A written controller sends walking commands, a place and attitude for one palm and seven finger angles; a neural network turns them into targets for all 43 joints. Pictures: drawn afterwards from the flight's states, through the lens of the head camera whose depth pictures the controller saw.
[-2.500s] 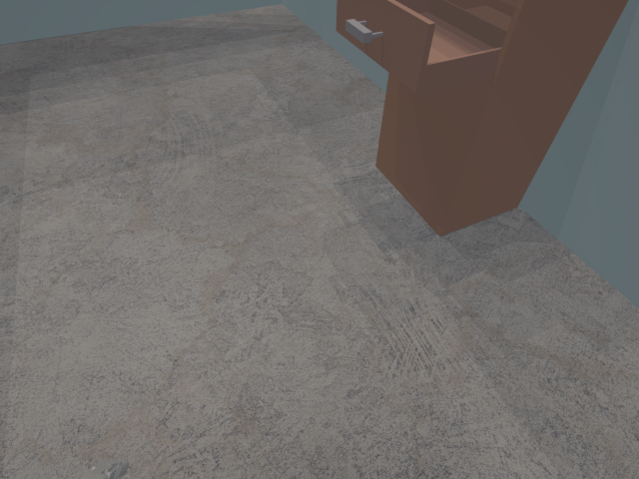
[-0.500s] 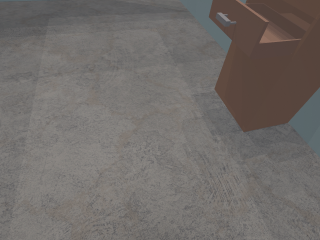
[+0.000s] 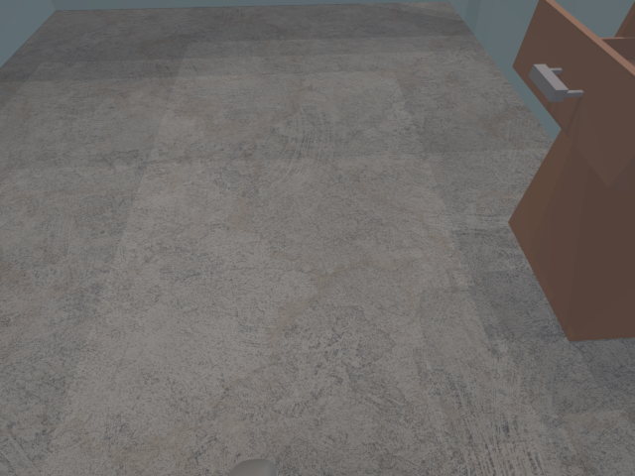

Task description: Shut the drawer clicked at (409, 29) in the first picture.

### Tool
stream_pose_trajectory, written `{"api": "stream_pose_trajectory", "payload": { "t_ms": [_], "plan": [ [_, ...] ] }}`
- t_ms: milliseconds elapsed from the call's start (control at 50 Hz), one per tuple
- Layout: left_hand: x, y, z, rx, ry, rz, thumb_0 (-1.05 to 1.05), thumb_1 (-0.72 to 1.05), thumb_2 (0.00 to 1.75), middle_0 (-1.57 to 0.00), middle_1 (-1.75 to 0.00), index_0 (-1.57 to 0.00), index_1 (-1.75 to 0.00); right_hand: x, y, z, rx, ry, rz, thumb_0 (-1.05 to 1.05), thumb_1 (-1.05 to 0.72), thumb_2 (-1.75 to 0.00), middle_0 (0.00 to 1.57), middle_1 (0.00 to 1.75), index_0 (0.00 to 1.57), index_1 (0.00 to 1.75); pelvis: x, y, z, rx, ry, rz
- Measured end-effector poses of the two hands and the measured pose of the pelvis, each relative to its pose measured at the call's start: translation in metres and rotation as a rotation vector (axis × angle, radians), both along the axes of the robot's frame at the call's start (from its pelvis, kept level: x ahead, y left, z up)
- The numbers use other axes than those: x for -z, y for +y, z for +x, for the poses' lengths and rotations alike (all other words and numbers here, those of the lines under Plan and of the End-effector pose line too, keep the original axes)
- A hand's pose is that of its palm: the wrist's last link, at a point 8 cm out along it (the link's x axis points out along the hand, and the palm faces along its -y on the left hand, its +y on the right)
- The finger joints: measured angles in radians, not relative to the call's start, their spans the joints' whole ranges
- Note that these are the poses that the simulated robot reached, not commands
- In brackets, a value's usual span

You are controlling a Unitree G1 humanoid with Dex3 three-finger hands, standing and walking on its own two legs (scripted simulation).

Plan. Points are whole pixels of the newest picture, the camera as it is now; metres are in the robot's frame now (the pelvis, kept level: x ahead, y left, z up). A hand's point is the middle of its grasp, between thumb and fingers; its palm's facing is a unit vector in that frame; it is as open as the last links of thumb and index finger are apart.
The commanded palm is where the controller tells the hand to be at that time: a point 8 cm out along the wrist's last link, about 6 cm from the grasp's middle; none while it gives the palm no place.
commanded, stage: walk to a spot facing it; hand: left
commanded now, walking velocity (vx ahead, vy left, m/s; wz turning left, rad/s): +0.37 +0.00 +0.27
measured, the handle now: (557, 82) +0.90 -0.50 +0.03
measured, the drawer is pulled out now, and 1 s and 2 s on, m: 0.28 0.28 0.28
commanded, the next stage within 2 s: turn to face it in 1.14 s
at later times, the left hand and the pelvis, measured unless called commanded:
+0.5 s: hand (163, 427) +0.22 +0.25 -0.17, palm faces +0.14 -0.98 -0.14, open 7.4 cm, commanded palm none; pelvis +0.23 +0.08 +0.01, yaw +5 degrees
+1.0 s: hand (220, 249) +0.56 +0.23 -0.16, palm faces +0.11 -0.98 -0.19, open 7.3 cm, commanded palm none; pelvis +0.48 +0.05 +0.00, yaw +6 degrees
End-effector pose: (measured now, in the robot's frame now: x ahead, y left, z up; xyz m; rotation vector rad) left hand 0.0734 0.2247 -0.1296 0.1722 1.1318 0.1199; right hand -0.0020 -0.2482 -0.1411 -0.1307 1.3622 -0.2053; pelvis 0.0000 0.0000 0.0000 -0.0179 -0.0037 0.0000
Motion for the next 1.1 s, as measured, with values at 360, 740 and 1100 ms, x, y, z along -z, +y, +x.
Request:
{"api": "stream_pose_trajectory", "payload": {
  "t_ms": [360,740,1100],
  "plan": [
    [0.028,0.05,-0.008,-0.228,0.446,-0.091,0.01,0.92,0.9,-0.2,-0.3,-0.2,-0.3,-0.022,0.089,0.307,-0.25,-0.281,-0.019,0.0,-0.91,-0.9,0.2,0.3,0.19,0.3,0.007,0.059,0.17,-0.074,-0.016,-0.01],
    [0.004,0.079,0.359,-0.042,0.029,-0.046,0.01,0.91,0.9,-0.2,-0.3,-0.2,-0.3,-0.016,0.101,0.265,0.015,0.178,0.011,0.0,-0.92,-0.9,0.2,0.3,0.2,0.3,-0.005,0.073,0.344,-0.077,-0.006,0.018],
    [-0.001,0.068,0.446,-0.186,0.146,0.022,-0.01,0.95,0.9,-0.2,-0.3,-0.2,-0.3,-0.004,0.078,0.563,-0.115,-0.03,0.047,0.01,-0.91,-0.9,0.2,0.3,0.19,0.3,-0.008,0.052,0.527,-0.136,-0.005,0.005]
  ]
}}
